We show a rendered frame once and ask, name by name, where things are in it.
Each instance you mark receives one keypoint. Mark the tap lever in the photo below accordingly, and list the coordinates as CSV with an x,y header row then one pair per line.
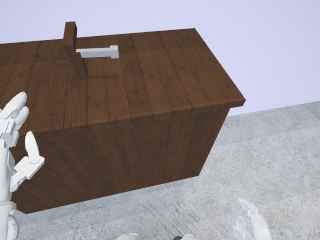
x,y
111,51

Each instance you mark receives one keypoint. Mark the left robot forearm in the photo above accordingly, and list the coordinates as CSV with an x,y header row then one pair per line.
x,y
9,225

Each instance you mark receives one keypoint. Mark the left robot hand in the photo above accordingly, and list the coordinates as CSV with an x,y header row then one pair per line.
x,y
12,118

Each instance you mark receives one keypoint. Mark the counter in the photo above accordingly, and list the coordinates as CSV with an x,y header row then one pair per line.
x,y
106,125

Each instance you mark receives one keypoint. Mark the right robot hand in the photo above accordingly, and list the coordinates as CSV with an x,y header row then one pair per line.
x,y
255,228

